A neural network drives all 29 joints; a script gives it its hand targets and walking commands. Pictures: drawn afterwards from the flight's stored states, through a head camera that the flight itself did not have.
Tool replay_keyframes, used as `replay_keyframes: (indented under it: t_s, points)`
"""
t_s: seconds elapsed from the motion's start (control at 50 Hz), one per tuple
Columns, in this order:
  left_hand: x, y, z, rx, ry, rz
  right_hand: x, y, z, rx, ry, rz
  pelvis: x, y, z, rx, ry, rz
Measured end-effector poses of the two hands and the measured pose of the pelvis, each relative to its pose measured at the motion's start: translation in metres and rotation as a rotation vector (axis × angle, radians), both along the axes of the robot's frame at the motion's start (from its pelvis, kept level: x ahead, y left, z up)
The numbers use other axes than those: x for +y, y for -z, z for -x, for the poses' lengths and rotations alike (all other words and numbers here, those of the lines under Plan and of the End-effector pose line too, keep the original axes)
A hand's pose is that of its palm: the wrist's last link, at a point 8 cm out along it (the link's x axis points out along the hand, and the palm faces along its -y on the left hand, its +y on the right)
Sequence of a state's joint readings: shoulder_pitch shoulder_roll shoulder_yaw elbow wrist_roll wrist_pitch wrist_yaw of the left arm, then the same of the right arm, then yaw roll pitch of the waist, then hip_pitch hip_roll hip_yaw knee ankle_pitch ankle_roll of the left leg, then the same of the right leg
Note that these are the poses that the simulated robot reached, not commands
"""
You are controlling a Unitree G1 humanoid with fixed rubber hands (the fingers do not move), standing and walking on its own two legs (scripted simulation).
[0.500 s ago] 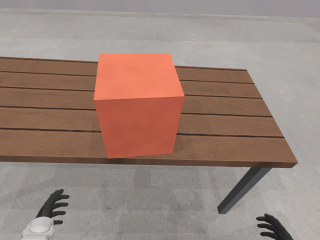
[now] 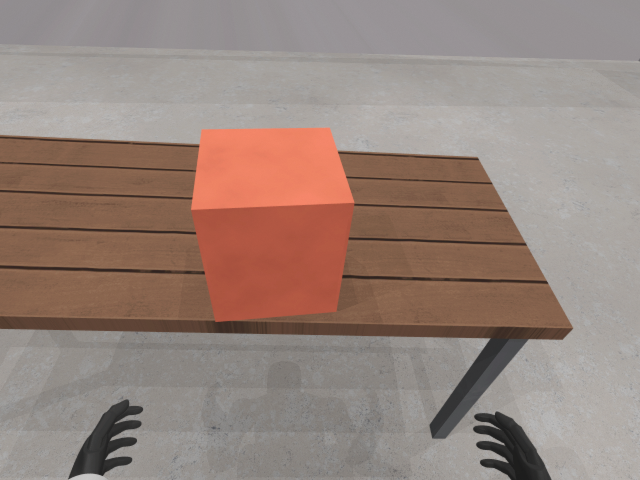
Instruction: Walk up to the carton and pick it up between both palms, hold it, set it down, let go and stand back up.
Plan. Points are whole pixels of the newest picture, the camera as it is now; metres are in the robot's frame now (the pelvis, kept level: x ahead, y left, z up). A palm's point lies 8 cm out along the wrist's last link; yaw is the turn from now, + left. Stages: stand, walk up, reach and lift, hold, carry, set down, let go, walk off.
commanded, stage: reach and lift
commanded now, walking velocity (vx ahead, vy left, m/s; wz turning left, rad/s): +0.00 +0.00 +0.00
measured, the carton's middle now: (272, 225) +0.53 +0.08 +0.02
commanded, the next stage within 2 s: none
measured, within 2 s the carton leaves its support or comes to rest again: neither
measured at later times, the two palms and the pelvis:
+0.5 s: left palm (129, 418) +0.22 +0.23 +0.00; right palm (539, 436) +0.20 -0.25 +0.01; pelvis +0.01 +0.01 +0.00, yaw -3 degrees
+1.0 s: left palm (148, 360) +0.28 +0.21 +0.04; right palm (497, 377) +0.26 -0.21 +0.04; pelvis +0.05 +0.01 +0.01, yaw -3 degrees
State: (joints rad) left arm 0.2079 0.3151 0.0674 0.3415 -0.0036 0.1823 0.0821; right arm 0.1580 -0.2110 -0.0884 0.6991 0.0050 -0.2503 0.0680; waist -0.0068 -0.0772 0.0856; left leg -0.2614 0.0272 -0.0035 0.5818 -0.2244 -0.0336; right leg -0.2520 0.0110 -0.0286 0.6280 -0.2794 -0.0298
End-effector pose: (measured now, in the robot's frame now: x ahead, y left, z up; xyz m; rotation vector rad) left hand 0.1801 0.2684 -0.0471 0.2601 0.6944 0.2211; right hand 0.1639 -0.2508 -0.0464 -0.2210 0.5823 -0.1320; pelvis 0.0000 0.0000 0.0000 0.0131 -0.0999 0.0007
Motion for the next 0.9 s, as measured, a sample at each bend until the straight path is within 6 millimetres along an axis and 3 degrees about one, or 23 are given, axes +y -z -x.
replay_keyframes:
  t_s: [0.1, 0.18, 0.28, 0.4, 0.48, 0.58, 0.68, 0.82, 0.9]
  points:
    - [-0.004, -0.009, -0.008, -0.046, 0.023, 0.024, 0.002, -0.021, -0.001, -0.091, 0.033, -0.021, 0.005, 0.0, 0.005, -0.011, 0.027, -0.007]
    - [-0.007, -0.024, -0.025, -0.125, 0.039, 0.041, 0.01, -0.038, -0.007, -0.156, 0.048, -0.033, 0.013, 0.0, 0.007, -0.016, 0.042, -0.006]
    - [-0.011, -0.036, -0.043, -0.189, 0.024, 0.052, 0.013, -0.037, -0.007, -0.116, 0.026, -0.051, 0.021, -0.002, 0.006, -0.014, 0.045, 0.006]
    - [-0.027, -0.041, -0.038, -0.189, 0.032, 0.053, -0.002, -0.033, -0.014, -0.128, 0.007, -0.089, 0.021, -0.003, 0.001, -0.004, 0.046, 0.01]
    - [-0.039, -0.048, -0.04, -0.238, 0.016, 0.085, -0.002, -0.047, -0.03, -0.213, -0.019, -0.106, 0.014, -0.004, -0.004, 0.003, 0.046, 0.001]
    - [-0.053, -0.054, -0.055, -0.308, 0.021, 0.129, 0.013, -0.074, -0.053, -0.312, -0.087, -0.129, 0.005, -0.006, -0.013, 0.016, 0.045, -0.01]
    - [-0.061, -0.053, -0.07, -0.325, 0.028, 0.166, 0.022, -0.075, -0.064, -0.287, -0.086, -0.15, 0.001, -0.007, -0.024, 0.034, 0.045, -0.016]
    - [-0.062, -0.077, -0.09, -0.421, 0.042, 0.17, 0.03, -0.08, -0.081, -0.31, -0.067, -0.182, 0.003, -0.011, -0.039, 0.069, 0.045, -0.014]
    - [-0.06, -0.081, -0.096, -0.42, 0.058, 0.167, 0.035, -0.084, -0.089, -0.342, -0.055, -0.2, 0.005, -0.012, -0.045, 0.077, 0.045, -0.01]
